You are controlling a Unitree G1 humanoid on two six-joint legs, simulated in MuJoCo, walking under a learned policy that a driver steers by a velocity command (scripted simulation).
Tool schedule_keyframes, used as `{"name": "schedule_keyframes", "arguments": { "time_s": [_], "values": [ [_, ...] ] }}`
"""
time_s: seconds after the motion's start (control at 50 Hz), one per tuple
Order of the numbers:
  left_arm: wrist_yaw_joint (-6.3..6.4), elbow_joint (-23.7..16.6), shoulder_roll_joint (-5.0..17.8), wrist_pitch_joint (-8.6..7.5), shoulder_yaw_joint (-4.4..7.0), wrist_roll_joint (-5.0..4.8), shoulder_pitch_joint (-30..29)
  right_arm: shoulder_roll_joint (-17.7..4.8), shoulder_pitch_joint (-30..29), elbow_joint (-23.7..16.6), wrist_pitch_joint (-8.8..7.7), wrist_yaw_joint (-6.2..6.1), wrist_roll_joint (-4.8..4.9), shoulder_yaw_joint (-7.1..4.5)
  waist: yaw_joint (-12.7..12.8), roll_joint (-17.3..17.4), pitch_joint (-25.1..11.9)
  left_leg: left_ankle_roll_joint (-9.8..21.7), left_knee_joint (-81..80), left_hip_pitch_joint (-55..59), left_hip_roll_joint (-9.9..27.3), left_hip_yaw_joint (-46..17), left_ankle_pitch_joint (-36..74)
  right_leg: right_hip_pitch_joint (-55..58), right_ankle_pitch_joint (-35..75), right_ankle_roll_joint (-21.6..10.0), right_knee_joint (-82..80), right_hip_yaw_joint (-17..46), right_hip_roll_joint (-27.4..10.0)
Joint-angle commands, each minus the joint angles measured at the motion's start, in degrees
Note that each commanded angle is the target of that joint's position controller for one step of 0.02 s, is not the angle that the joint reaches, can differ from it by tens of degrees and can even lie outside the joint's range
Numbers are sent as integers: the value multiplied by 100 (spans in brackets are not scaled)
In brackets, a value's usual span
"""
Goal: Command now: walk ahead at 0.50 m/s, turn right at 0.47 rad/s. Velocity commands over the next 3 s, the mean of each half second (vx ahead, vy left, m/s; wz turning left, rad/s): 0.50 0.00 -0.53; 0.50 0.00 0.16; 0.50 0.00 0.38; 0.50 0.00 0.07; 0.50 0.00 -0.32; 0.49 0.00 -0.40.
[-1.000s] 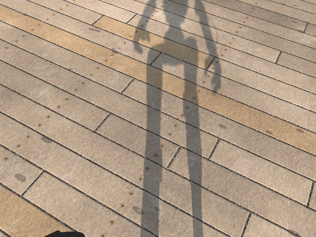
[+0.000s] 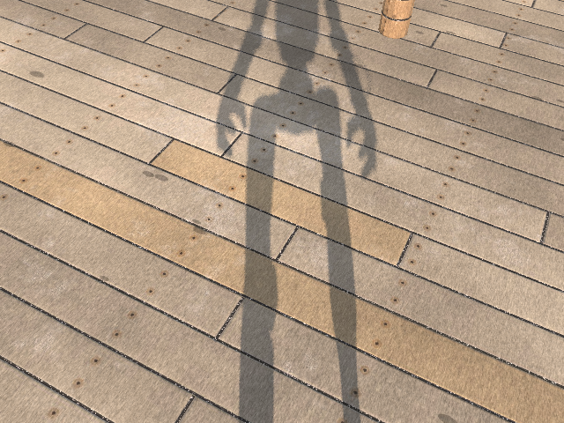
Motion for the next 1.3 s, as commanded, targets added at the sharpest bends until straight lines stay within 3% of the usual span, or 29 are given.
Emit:
{"name": "schedule_keyframes", "arguments": {
  "time_s": [0.02, 0.1, 0.14, 0.18, 0.22, 0.24, 0.26, 0.28, 0.3, 0.34, 0.36, 0.4, 0.44, 0.56, 0.66, 0.72, 0.76, 0.78, 0.8, 0.82, 0.84, 0.86, 0.88, 0.92, 1.0, 1.12, 1.2, 1.26, 1.3],
  "values": [
    [-60, -441, -11, -49, -63, 1, -457, -550, 24, -240, -78, -37, -3, -73, 38, 627, 380, 190, -555, -225, 1509, -416, 2216, -146, 540, 18, -746, -242, 32],
    [-113, -737, -39, -68, -132, 36, -1138, -666, 434, -55, -17, -104, -21, -90, -160, 629, 482, 177, -324, 401, 1712, -96, 2969, -22, 403, -188, -1655, -698, 172],
    [-113, -803, 10, -75, -117, 51, -1165, -746, 456, -9, 43, -145, -37, -104, -90, 674, 417, 148, 53, 703, 1791, 89, 3999, 251, -17, -372, -1911, -876, 359],
    [-73, -747, 119, -65, -59, 61, -846, -917, 357, -11, 104, -187, -50, -147, 114, 855, 143, 137, 804, 907, 1846, 253, 5590, 822, -627, -618, -1981, -1077, 703],
    [-18, -499, 338, -112, 73, 68, 66, -1087, 256, -66, 208, -176, -56, -202, 508, 886, -424, 178, 2401, 760, 1879, 293, 5849, 1919, -1084, -913, -2304, -1054, 1060],
    [45, -246, 571, -163, 198, 126, 890, -1108, 123, -156, 234, -137, -26, -212, 938, 591, -838, 32, 3797, 0, 1761, 363, 4738, 3158, -921, -1128, -2885, -672, 988],
    [131, -207, 1204, -169, 381, 172, 1239, -622, 215, -438, 209, -77, 32, -112, 877, -333, -1347, -203, 5737, -1905, 1228, 331, 1062, 4747, -1306, -1643, -3034, 1456, -543],
    [121, -330, 1565, -114, 454, 22, 1085, -633, -70, -854, 146, 13, 51, -133, 671, -768, -1625, -421, 7160, -3695, 46, -697, -1932, 5494, -932, -2405, -3944, 4366, -1541],
    [157, -276, 1361, -63, 409, -81, 963, -806, -755, -979, 85, 42, -20, -152, 732, 108, -879, -364, 7022, -4316, 514, -1390, -1308, 5043, -752, -2156, -4124, 3494, -1364],
    [205, -293, 854, -105, 270, -104, 420, -736, -663, -930, 2, 52, 23, -129, 210, 546, -31, -362, 5984, -3820, 884, -1366, -573, 3655, 369, -1620, -4320, 2277, -881],
    [232, -314, 730, -153, 223, -148, 272, -712, -567, -915, 94, 46, -87, -126, 29, 514, 30, -445, 5665, -3461, 957, -1381, -534, 3251, 884, -1480, -4361, 1868, -608],
    [226, -331, 673, -282, 177, -185, 286, -626, -440, -910, 305, 90, -204, -117, -106, 350, -128, -590, 5332, -3084, 967, -1330, -486, 2970, 1537, -1406, -4390, 1492, -311],
    [213, -275, 814, -355, 199, -184, 504, -556, -617, -1004, 408, 132, -201, -102, -100, 254, -138, -691, 4964, -3212, 950, -1216, -205, 2908, 1809, -1340, -4443, 1272, -158],
    [219, -75, 723, -397, 112, -159, 1283, -546, -1767, -1343, 430, 209, -133, -43, 378, -83, 35, -620, 3426, -3798, 910, -1027, 1073, 3629, 2255, -799, -4578, 986, -73],
    [278, 62, 719, -447, 32, -43, 1558, -545, -2515, -1573, 371, 268, -52, 33, 625, -115, 263, -264, 2441, -3848, 696, -827, 1274, 4392, 2512, -698, -4671, 690, -358],
    [355, 103, 801, -468, 10, 29, 1333, -618, -2287, -1557, 335, 283, -24, 15, 356, -134, 276, 62, 1995, -3193, 392, -780, 766, 4562, 3640, -610, -4391, 365, -556],
    [398, 118, 925, -471, 21, 77, 1167, -784, -1445, -1290, 326, 205, -19, -71, -30, -208, -157, 298, 1902, -2209, -26, -666, 261, 4670, 5267, -497, -3376, 127, -569],
    [399, 114, 978, -439, 28, 83, 1090, -867, -675, -1028, 296, 165, -41, -133, -365, -140, -538, 422, 1589, -1438, -205, -616, 282, 4586, 5397, -437, -2376, -17, -472],
    [400, 36, 976, -444, 7, 37, 988, -1036, 180, -791, 259, 116, -131, -211, -767, 40, -956, 659, 1370, -161, 180, -1125, 409, 3730, 4338, -354, -1054, -182, -318],
    [341, -205, 578, -484, -90, -157, 1384, -1773, 739, -752, 268, 67, -236, -424, -630, 1222, -1614, 1523, 1293, 1515, 1786, -3725, 311, 1746, 1433, -32, 1365, -551, 519],
    [287, -239, 741, -524, -43, -32, 1315, -1576, 363, -721, 342, 159, -4, -394, -361, 1313, -1732, 1898, 405, 1727, 2272, -5675, 514, 505, -2229, -21, 2302, 69, 1171],
    [257, -379, 756, -541, -58, 58, 891, -1443, -213, -824, 359, 198, 105, -368, -158, 812, -856, 1768, 303, 980, 2107, -4941, -133, 39, -1827, -73, 2350, 471, 693],
    [219, -473, 792, -591, -74, 40, 565, -1124, -523, -905, 372, 210, 80, -296, -110, 362, -357, 1605, 103, 216, 1931, -4324, -80, 44, -1434, -53, 2012, 409, 442],
    [193, -574, 672, -485, -98, 87, 465, -866, -643, -830, 343, 163, 62, -206, 209, 211, 114, 1242, -156, -818, 1393, -3528, 612, 464, -1277, 72, 1226, 363, 151],
    [162, -712, 490, -242, -167, 140, 321, -1106, -348, -743, 219, 139, 95, -268, 258, 468, -5, 1178, -330, -1200, 972, -2914, 1378, 580, -922, 407, 415, 104, 66],
    [127, -1202, 464, -221, -198, 82, -1025, -1168, 353, -665, 275, 99, 115, -318, -247, 592, 48, 796, -182, -504, 760, -2968, 1765, -60, 315, 648, -1142, 33, 130],
    [101, -1470, 454, -274, -252, 43, -1671, -1176, 675, -672, 311, 39, 38, -328, -477, 667, 42, 802, 213, 86, 825, -3213, 2358, -175, 305, 596, -1795, 41, 332],
    [92, -1538, 508, -355, -269, 21, -1664, -1178, 610, -710, 297, -25, -7, -319, -406, 756, 5, 678, 474, 287, 993, -3299, 2789, 349, 196, 392, -2398, 38, 433],
    [137, -1345, 666, -405, -203, 17, -1001, -1232, 343, -755, 259, -38, -10, -313, -77, 822, -153, 471, 865, 69, 1015, -3264, 3508, 1490, -137, 163, -2762, -18, 613]
  ]
}}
